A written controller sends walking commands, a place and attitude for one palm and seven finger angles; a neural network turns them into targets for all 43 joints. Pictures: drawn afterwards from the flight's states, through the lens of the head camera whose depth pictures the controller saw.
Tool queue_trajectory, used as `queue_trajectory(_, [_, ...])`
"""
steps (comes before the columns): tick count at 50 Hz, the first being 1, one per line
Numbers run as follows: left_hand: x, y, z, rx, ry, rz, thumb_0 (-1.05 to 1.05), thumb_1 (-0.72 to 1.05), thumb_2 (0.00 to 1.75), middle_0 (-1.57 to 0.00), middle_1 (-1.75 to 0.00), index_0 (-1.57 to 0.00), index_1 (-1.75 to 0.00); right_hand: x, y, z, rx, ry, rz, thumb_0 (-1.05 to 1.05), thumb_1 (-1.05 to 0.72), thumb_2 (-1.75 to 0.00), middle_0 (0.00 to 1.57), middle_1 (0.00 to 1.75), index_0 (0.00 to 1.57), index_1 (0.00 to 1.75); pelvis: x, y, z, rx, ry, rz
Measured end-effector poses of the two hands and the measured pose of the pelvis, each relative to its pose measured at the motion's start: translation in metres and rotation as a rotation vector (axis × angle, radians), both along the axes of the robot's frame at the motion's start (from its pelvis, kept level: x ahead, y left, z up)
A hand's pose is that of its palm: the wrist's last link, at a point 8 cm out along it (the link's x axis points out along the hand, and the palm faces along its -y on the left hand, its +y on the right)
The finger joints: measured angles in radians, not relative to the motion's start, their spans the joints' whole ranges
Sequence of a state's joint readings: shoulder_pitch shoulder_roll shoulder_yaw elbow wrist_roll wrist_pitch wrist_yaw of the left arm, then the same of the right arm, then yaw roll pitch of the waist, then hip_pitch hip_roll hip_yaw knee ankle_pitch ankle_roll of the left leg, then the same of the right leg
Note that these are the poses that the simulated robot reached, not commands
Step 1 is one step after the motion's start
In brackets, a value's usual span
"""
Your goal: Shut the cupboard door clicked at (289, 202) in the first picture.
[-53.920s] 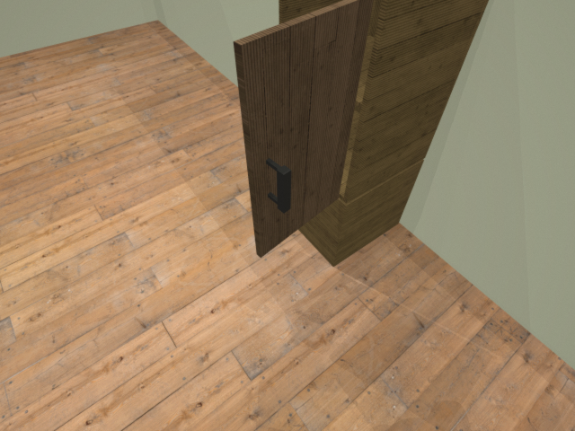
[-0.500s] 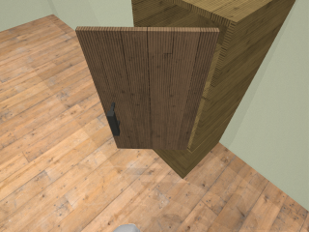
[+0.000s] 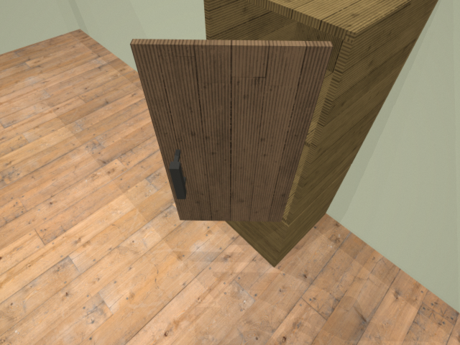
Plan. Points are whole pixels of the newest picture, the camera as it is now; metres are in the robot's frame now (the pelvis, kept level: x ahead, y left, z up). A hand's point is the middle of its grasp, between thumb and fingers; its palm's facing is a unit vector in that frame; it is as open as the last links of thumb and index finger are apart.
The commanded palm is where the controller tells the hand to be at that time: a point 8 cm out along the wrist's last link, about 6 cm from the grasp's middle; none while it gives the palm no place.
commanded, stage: come to a stop and stand still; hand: left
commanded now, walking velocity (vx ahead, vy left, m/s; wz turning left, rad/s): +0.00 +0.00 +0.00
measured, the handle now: (179, 174) +0.49 +0.16 -0.06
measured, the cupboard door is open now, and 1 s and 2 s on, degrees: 45 45 45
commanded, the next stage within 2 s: look again from close up in 0.48 s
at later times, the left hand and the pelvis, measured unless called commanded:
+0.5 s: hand out of the picture +0.00 +0.13 -0.17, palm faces +0.02 -0.99 -0.16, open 7.3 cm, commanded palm none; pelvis +0.00 -0.03 +0.01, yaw +0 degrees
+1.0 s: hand out of the picture +0.06 +0.23 -0.15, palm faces +0.04 -0.94 -0.33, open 7.4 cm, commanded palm none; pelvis -0.01 +0.00 +0.00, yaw +1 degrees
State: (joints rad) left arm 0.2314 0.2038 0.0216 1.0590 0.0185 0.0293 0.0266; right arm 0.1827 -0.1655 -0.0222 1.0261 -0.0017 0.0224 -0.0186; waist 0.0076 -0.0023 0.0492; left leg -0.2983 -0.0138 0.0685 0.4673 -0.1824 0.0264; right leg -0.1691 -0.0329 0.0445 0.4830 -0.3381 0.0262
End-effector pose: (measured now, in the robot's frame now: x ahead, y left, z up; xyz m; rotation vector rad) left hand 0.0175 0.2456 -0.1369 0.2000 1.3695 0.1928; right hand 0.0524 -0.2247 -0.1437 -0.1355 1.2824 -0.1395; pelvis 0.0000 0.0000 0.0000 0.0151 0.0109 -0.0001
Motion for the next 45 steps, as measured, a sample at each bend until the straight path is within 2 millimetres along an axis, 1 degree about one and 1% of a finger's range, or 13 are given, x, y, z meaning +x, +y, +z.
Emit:
queue_trajectory(3, [-0.006, -0.013, 0.004, -0.017, 0.009, -0.014, 0.01, 0.91, 0.9, -0.2, -0.3, -0.2, -0.3, -0.022, -0.009, -0.001, 0.002, 0.033, -0.023, 0.0, -0.92, -0.89, 0.21, 0.3, 0.21, 0.3, -0.002, -0.003, 0.003, -0.004, -0.01, 0.002])
queue_trajectory(7, [-0.009, -0.031, 0.002, -0.045, 0.003, -0.019, 0.01, 0.91, 0.9, -0.2, -0.3, -0.2, -0.3, -0.052, -0.018, 0.0, -0.006, 0.093, -0.043, 0.0, -0.92, -0.89, 0.21, 0.3, 0.2, 0.3, -0.003, -0.01, 0.005, -0.003, -0.024, -0.002])
queue_trajectory(10, [-0.011, -0.038, -0.001, -0.054, 0.011, -0.018, 0.01, 0.92, 0.9, -0.2, -0.3, -0.2, -0.3, -0.073, -0.023, 0.003, -0.014, 0.143, -0.055, 0.0, -0.92, -0.89, 0.2, 0.3, 0.2, 0.3, -0.004, -0.015, 0.006, -0.004, -0.029, -0.001])
queue_trajectory(13, [-0.014, -0.044, -0.004, -0.066, 0.018, -0.013, 0.01, 0.93, 0.9, -0.2, -0.3, -0.2, -0.3, -0.09, -0.025, 0.005, -0.02, 0.189, -0.064, 0.0, -0.91, -0.89, 0.2, 0.3, 0.2, 0.3, -0.004, -0.019, 0.006, -0.006, -0.029, 0.001])
queue_trajectory(17, [-0.019, -0.051, -0.006, -0.079, 0.034, -0.003, 0.01, 0.93, 0.9, -0.2, -0.3, -0.2, -0.3, -0.103, -0.024, 0.008, -0.019, 0.23, -0.071, 0.0, -0.91, -0.9, 0.2, 0.3, 0.2, 0.3, -0.003, -0.023, 0.006, -0.008, -0.028, 0.003])
queue_trajectory(21, [-0.023, -0.056, -0.007, -0.088, 0.05, 0.008, 0.01, 0.92, 0.9, -0.2, -0.3, -0.2, -0.3, -0.104, -0.02, 0.007, -0.009, 0.241, -0.071, 0.01, -0.91, -0.9, 0.2, 0.3, 0.2, 0.3, -0.001, -0.025, 0.006, -0.009, -0.026, 0.005])
queue_trajectory(26, [-0.027, -0.062, -0.007, -0.096, 0.062, 0.021, 0.01, 0.92, 0.9, -0.2, -0.3, -0.2, -0.3, -0.091, -0.014, 0.005, 0.008, 0.217, -0.063, 0.01, -0.91, -0.9, 0.2, 0.3, 0.2, 0.3, 0.003, -0.026, 0.006, -0.009, -0.025, 0.007])
queue_trajectory(29, [-0.028, -0.064, -0.007, -0.099, 0.066, 0.028, 0.01, 0.91, 0.9, -0.2, -0.3, -0.2, -0.3, -0.078, -0.011, 0.003, 0.016, 0.193, -0.053, 0.0, -0.91, -0.9, 0.2, 0.3, 0.2, 0.3, 0.005, -0.026, 0.006, -0.009, -0.023, 0.008])
queue_trajectory(31, [-0.027, -0.062, -0.006, -0.093, 0.056, 0.006, 0.01, 0.91, 0.9, -0.2, -0.3, -0.2, -0.3, -0.066, -0.011, 0.002, 0.023, 0.156, -0.033, 0.01, -0.91, -0.89, 0.2, 0.3, 0.2, 0.3, 0.005, -0.026, 0.005, -0.013, -0.02, 0.018])
queue_trajectory(34, [-0.02, -0.05, -0.003, -0.055, 0.005, 0.008, 0.01, 0.91, 0.89, -0.2, -0.3, -0.2, -0.3, -0.043, -0.019, -0.003, 0.002, 0.075, -0.015, 0.01, -0.91, -0.89, 0.21, 0.3, 0.21, 0.3, 0.006, -0.022, 0.001, -0.021, -0.013, 0.027])
queue_trajectory(37, [-0.009, -0.033, 0.0, -0.01, -0.052, 0.005, 0.01, 0.91, 0.89, -0.2, -0.3, -0.2, -0.3, -0.016, -0.029, -0.002, -0.025, -0.008, -0.001, 0.01, -0.92, -0.89, 0.21, 0.3, 0.21, 0.3, 0.008, -0.019, -0.002, -0.02, -0.02, 0.025])
queue_trajectory(41, [0.007, -0.009, 0.004, 0.037, -0.124, -0.007, 0.01, 0.91, 0.89, -0.2, -0.3, -0.2, -0.3, 0.02, -0.04, 0.008, -0.069, -0.122, 0.021, 0.01, -0.91, -0.89, 0.21, 0.3, 0.2, 0.3, 0.005, -0.015, -0.004, -0.016, -0.038, 0.02])
queue_trajectory(45, [0.02, 0.012, 0.01, 0.068, -0.19, -0.027, 0.01, 0.91, 0.89, -0.2, -0.3, -0.2, -0.3, 0.047, -0.047, 0.023, -0.108, -0.217, 0.05, 0.01, -0.91, -0.89, 0.2, 0.3, 0.2, 0.3, -0.002, -0.01, -0.005, -0.018, -0.055, 0.017])
